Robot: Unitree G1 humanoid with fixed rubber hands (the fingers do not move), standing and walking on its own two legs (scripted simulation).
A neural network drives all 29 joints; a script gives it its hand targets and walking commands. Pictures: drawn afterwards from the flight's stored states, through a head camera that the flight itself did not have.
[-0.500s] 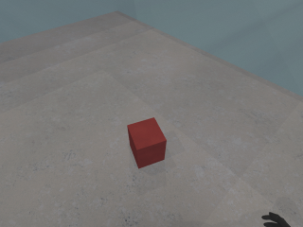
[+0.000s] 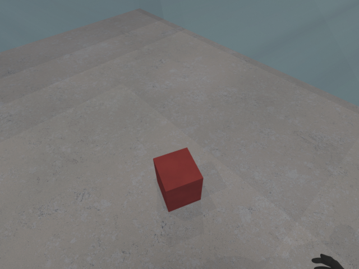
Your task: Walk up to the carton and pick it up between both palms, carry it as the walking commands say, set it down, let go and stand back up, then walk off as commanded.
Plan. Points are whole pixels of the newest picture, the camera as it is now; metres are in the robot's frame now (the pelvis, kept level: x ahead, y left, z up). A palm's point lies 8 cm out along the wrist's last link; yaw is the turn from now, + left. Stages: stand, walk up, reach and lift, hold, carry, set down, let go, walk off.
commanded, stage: walk up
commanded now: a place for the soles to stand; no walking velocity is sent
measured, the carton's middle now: (177, 179) +0.69 +0.06 -0.62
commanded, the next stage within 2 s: none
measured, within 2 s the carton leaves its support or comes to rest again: neither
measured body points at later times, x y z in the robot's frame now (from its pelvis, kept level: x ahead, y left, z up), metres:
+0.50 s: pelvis +0.10 -0.01 -0.01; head +0.14 -0.02 +0.44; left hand +0.16 +0.31 -0.10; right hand +0.22 -0.32 -0.10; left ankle +0.17 +0.10 -0.70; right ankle +0.11 -0.15 -0.71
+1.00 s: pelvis +0.14 -0.01 -0.01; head +0.17 -0.02 +0.43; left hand +0.19 +0.32 -0.11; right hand +0.25 -0.32 -0.11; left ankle +0.18 +0.10 -0.71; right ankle +0.16 -0.14 -0.71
